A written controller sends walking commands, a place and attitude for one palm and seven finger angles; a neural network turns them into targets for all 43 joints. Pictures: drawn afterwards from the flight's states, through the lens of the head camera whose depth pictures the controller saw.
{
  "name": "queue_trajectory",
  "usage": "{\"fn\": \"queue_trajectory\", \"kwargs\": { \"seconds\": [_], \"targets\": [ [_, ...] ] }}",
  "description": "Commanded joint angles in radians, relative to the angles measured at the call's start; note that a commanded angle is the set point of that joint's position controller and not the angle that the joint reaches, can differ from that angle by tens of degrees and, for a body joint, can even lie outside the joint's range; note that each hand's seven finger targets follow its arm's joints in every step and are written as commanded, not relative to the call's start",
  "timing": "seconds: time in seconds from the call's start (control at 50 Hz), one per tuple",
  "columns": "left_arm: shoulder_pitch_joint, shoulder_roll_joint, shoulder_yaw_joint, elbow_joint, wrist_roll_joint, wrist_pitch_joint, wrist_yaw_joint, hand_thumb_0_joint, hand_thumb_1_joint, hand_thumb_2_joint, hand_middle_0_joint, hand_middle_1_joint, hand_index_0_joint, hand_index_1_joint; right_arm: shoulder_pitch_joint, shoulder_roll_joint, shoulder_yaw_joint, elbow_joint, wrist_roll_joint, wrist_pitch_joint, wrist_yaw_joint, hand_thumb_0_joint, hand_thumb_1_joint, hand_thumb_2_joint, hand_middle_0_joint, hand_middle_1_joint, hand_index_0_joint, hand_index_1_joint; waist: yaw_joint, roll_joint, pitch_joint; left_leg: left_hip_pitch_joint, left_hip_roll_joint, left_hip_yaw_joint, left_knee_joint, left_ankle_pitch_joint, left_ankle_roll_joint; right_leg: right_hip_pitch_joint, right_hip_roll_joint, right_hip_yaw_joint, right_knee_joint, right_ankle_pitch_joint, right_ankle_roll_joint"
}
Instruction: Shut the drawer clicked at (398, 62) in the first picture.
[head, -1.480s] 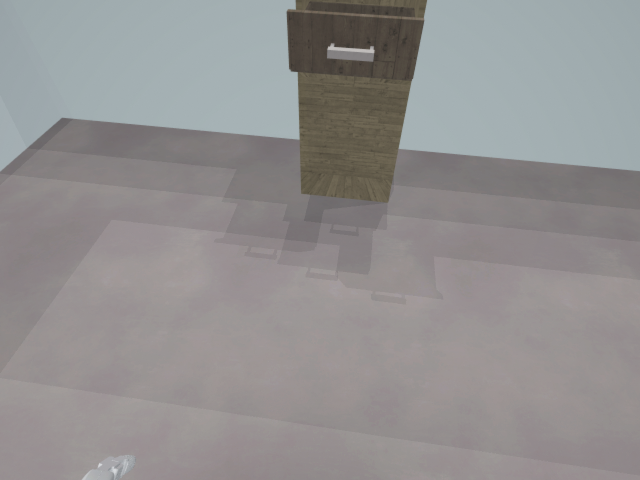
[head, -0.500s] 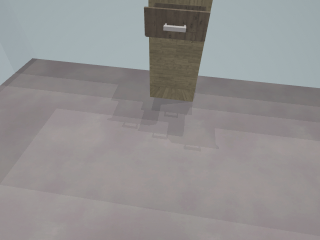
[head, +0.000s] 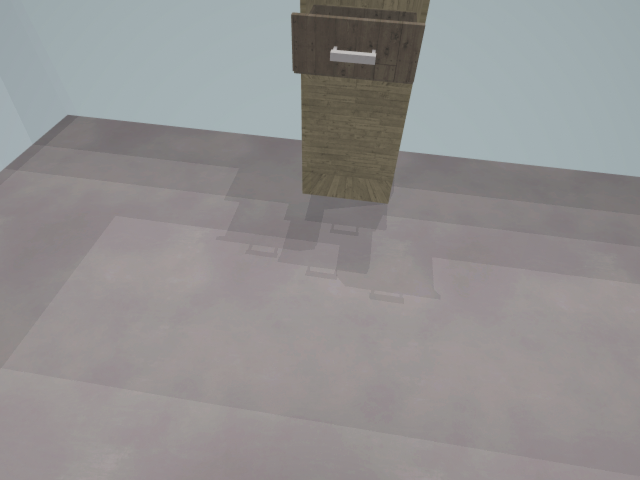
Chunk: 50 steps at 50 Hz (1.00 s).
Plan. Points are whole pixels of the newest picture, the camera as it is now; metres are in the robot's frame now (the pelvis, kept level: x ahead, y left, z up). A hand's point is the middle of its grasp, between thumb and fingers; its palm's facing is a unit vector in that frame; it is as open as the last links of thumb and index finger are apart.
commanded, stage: walk to a spot facing it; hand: left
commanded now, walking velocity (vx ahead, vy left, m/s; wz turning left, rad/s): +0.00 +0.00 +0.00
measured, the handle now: (353, 54) +1.19 -0.02 +0.03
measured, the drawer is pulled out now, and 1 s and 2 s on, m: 0.26 0.26 0.26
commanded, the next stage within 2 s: turn to face it in 1.44 s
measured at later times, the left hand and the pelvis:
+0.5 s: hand out of the picture +0.10 +0.16 -0.19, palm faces -0.13 -0.97 -0.19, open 7.4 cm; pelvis +0.08 -0.03 -0.03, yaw -8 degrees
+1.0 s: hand (244, 427) +0.24 +0.14 -0.21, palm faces -0.13 -0.98 -0.12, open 7.4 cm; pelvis +0.30 -0.03 -0.03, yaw -15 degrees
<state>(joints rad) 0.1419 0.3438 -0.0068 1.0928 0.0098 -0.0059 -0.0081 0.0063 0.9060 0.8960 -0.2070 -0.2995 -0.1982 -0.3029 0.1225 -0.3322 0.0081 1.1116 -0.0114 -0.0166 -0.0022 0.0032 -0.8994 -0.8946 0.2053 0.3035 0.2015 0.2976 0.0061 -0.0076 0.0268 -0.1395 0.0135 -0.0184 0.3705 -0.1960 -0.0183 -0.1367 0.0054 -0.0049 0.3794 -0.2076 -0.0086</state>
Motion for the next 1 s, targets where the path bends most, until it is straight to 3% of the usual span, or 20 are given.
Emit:
{"fn": "queue_trajectory", "kwargs": {
  "seconds": [0.0, 0.08, 0.22, 0.3, 0.34, 0.38, 0.42, 0.44, 0.46, 0.48, 0.54, 0.58, 0.66, 0.82, 0.88, 0.9, 0.92, 0.94, 0.96, 0.98],
  "targets": [
    [-0.038, 0.205, 0.043, -0.065, 0.002, -0.021, 0.017, 0.000, 0.900, 0.900, -0.200, -0.300, -0.200, -0.300, -0.044, -0.210, -0.042, -0.067, 0.003, -0.019, -0.012, 0.000, -0.900, -0.900, 0.200, 0.300, 0.200, 0.300, -0.002, 0.016, -0.058, 0.014, 0.106, -0.083, -0.059, 0.139, 0.041, -0.004, -0.127, 0.103, -0.067, 0.117, -0.021],
    [0.031, 0.082, 0.017, -0.033, 0.002, 0.000, 0.020, 0.000, 0.900, 0.900, -0.200, -0.300, -0.200, -0.300, 0.018, -0.086, -0.013, -0.038, -0.005, -0.002, -0.008, 0.000, -0.900, -0.900, 0.200, 0.300, 0.200, 0.300, -0.004, 0.007, -0.059, 0.025, 0.097, -0.045, -0.039, 0.009, 0.020, -0.028, -0.115, 0.112, -0.069, -0.035, -0.008],
    [0.109, 0.084, 0.052, -0.080, 0.014, 0.017, -0.009, 0.000, 0.900, 0.900, -0.200, -0.300, -0.200, -0.300, 0.105, -0.096, -0.045, -0.069, -0.015, 0.002, -0.004, 0.000, -0.900, -0.900, 0.200, 0.300, 0.200, 0.300, -0.006, 0.004, 0.113, -0.110, 0.107, -0.038, 0.008, -0.412, 0.053, -0.216, -0.064, 0.194, -0.009, -0.413, -0.065],
    [0.096, 0.004, 0.055, -0.128, 0.011, -0.008, -0.019, 0.000, 0.900, 0.900, -0.200, -0.300, -0.200, -0.300, 0.220, -0.134, -0.076, -0.066, -0.010, -0.022, -0.014, 0.000, -0.900, -0.900, 0.200, 0.300, 0.200, 0.300, -0.046, 0.197, 0.103, 0.060, 0.297, -0.247, -0.126, -0.393, 0.160, -0.406, 0.030, 0.015, 0.328, -0.240, -0.035],
    [0.020, -0.016, 0.058, -0.169, 0.012, -0.017, -0.022, 0.000, 0.900, 0.900, -0.200, -0.300, -0.200, -0.300, 0.268, -0.120, -0.083, -0.058, -0.010, -0.037, -0.015, 0.000, -0.900, -0.900, 0.200, 0.300, 0.200, 0.300, -0.073, 0.207, 0.116, 0.139, 0.368, -0.266, -0.161, -0.208, 0.217, -0.512, -0.031, -0.003, 0.453, -0.312, -0.015],
    [0.028, -0.039, 0.062, -0.169, 0.010, -0.029, -0.027, 0.000, 0.900, 0.900, -0.200, -0.300, -0.200, -0.300, 0.260, -0.088, -0.078, -0.054, -0.015, -0.045, -0.018, 0.000, -0.900, -0.900, 0.200, 0.300, 0.200, 0.300, -0.051, 0.173, 0.102, 0.117, 0.360, -0.164, -0.086, 0.046, 0.199, -0.443, -0.069, -0.014, 0.391, -0.310, -0.016],
    [0.197, -0.069, 0.068, -0.109, 0.011, -0.034, -0.032, 0.000, 0.900, 0.900, -0.200, -0.300, -0.200, -0.300, 0.182, -0.069, -0.072, -0.063, -0.015, -0.043, -0.020, 0.000, -0.900, -0.900, 0.200, 0.300, 0.200, 0.300, 0.044, 0.116, 0.030, -0.022, 0.266, 0.020, 0.097, 0.098, 0.116, -0.128, -0.034, -0.081, 0.178, -0.147, -0.026],
    [0.360, -0.024, 0.081, -0.050, 0.016, -0.042, -0.026, 0.000, 0.900, 0.900, -0.200, -0.300, -0.200, -0.300, 0.165, -0.037, -0.067, -0.071, -0.005, -0.046, -0.015, 0.000, -0.900, -0.900, 0.200, 0.300, 0.200, 0.300, 0.114, -0.042, -0.044, -0.186, 0.178, 0.123, 0.357, 0.096, 0.065, 0.136, -0.049, -0.013, 0.077, -0.074, -0.048],
    [0.524, 0.101, 0.112, -0.001, 0.020, -0.056, -0.004, 0.000, 0.900, 0.900, -0.200, -0.300, -0.200, -0.300, 0.125, 0.041, -0.048, -0.122, 0.006, -0.055, -0.004, 0.000, -0.900, -0.900, 0.200, 0.300, 0.200, 0.300, 0.164, -0.384, -0.078, -0.495, 0.039, 0.212, 0.674, -0.264, 0.005, 0.320, -0.328, 0.446, -0.080, -0.054, -0.148],
    [0.566, 0.108, 0.105, 0.015, 0.000, -0.055, 0.011, 0.000, 0.900, 0.900, -0.200, -0.300, -0.200, -0.300, 0.066, 0.023, -0.051, -0.151, -0.003, -0.061, -0.002, 0.000, -0.900, -0.900, 0.200, 0.300, 0.200, 0.300, 0.159, -0.291, -0.076, -0.577, 0.040, 0.101, 0.804, -0.371, 0.014, 0.329, -0.399, 0.600, -0.134, 0.053, -0.205],
    [0.408, 0.003, 0.079, -0.022, 0.009, -0.059, 0.022, 0.000, 0.900, 0.900, -0.200, -0.300, -0.200, -0.300, 0.037, 0.054, -0.060, -0.123, -0.007, -0.056, 0.000, 0.000, -0.900, -0.900, 0.200, 0.300, 0.200, 0.300, 0.083, -0.056, 0.093, -0.597, 0.131, 0.046, 0.858, -0.201, 0.011, 0.121, -0.352, 0.439, -0.128, 0.089, -0.229],
    [0.357, -0.041, 0.066, -0.034, 0.014, -0.063, 0.025, 0.000, 0.900, 0.900, -0.200, -0.300, -0.200, -0.300, 0.082, 0.089, -0.063, -0.099, -0.015, -0.035, 0.006, 0.000, -0.900, -0.900, 0.200, 0.300, 0.200, 0.300, 0.032, -0.010, 0.113, -0.541, 0.134, 0.063, 0.811, -0.132, -0.005, 0.023, -0.303, 0.315, -0.154, 0.127, -0.204],
    [0.359, -0.062, 0.059, -0.016, 0.013, -0.079, 0.026, 0.000, 0.900, 0.900, -0.200, -0.300, -0.200, -0.300, 0.090, 0.112, -0.069, -0.108, -0.012, -0.018, 0.020, 0.000, -0.900, -0.900, 0.200, 0.300, 0.200, 0.300, 0.001, -0.070, 0.100, -0.537, 0.121, 0.096, 0.709, 0.000, -0.023, 0.020, -0.221, 0.172, -0.183, 0.217, -0.168],
    [0.399, -0.065, 0.061, 0.019, 0.015, -0.081, 0.041, 0.000, 0.900, 0.900, -0.200, -0.300, -0.200, -0.300, -0.095, 0.133, -0.058, -0.190, -0.002, -0.040, 0.035, 0.000, -0.900, -0.900, 0.200, 0.300, 0.200, 0.300, 0.039, -0.110, 0.120, -0.446, 0.074, 0.150, 0.352, 0.054, 0.014, 0.117, -0.200, 0.108, -0.150, 0.489, -0.138],
    [0.375, -0.038, 0.069, 0.018, 0.013, -0.083, 0.042, 0.000, 0.900, 0.900, -0.200, -0.300, -0.200, -0.300, 0.084, 0.097, -0.070, -0.139, -0.009, -0.053, 0.014, 0.000, -0.900, -0.900, 0.200, 0.300, 0.200, 0.300, -0.052, -0.104, 0.009, -0.154, -0.008, 0.190, 0.226, 0.036, 0.056, 0.123, -0.183, 0.068, 0.095, 0.802, -0.113],
    [0.369, -0.047, 0.072, 0.017, 0.010, -0.083, 0.043, 0.000, 0.900, 0.900, -0.200, -0.300, -0.200, -0.300, 0.243, 0.054, -0.083, -0.091, -0.016, -0.057, 0.005, 0.000, -0.900, -0.900, 0.200, 0.300, 0.200, 0.300, -0.115, -0.067, -0.078, 0.081, 0.025, 0.133, 0.179, 0.090, 0.074, 0.020, -0.158, 0.061, 0.297, 0.706, -0.086],
    [0.407, -0.087, 0.074, 0.002, -0.002, -0.082, 0.035, 0.000, 0.900, 0.900, -0.200, -0.300, -0.200, -0.300, 0.387, -0.050, -0.107, -0.063, -0.028, -0.059, -0.007, 0.000, -0.900, -0.900, 0.200, 0.300, 0.200, 0.300, -0.153, 0.123, -0.228, 0.343, 0.231, -0.119, 0.162, 0.128, 0.142, -0.175, -0.054, -0.005, 0.564, 0.327, -0.049],
    [0.436, -0.129, 0.064, -0.020, -0.011, -0.080, 0.022, 0.000, 0.900, 0.900, -0.200, -0.300, -0.200, -0.300, 0.457, -0.125, -0.121, -0.048, -0.025, -0.057, -0.010, 0.000, -0.900, -0.900, 0.200, 0.300, 0.200, 0.300, -0.131, 0.326, -0.302, 0.443, 0.477, -0.473, -0.011, 0.128, 0.235, -0.367, 0.065, -0.022, 0.909, -0.334, -0.033],
    [0.366, -0.103, 0.069, -0.036, -0.001, -0.079, 0.027, 0.000, 0.900, 0.900, -0.200, -0.300, -0.200, -0.300, 0.385, -0.089, -0.111, -0.057, -0.006, -0.048, -0.011, 0.000, -0.900, -0.900, 0.200, 0.300, 0.200, 0.300, -0.110, 0.202, -0.211, 0.315, 0.484, -0.497, -0.095, 0.001, 0.254, -0.416, 0.001, 0.057, 1.008, -0.317, -0.055],
    [0.312, -0.111, 0.068, -0.038, 0.003, -0.073, 0.024, 0.000, 0.900, 0.900, -0.200, -0.300, -0.200, -0.300, 0.295, -0.027, -0.100, -0.068, -0.006, -0.053, -0.014, 0.000, -0.900, -0.900, 0.200, 0.300, 0.200, 0.300, -0.079, 0.155, -0.096, 0.177, 0.434, -0.382, -0.132, -0.089, 0.210, -0.456, -0.047, 0.057, 1.025, -0.215, -0.049]
  ]
}}
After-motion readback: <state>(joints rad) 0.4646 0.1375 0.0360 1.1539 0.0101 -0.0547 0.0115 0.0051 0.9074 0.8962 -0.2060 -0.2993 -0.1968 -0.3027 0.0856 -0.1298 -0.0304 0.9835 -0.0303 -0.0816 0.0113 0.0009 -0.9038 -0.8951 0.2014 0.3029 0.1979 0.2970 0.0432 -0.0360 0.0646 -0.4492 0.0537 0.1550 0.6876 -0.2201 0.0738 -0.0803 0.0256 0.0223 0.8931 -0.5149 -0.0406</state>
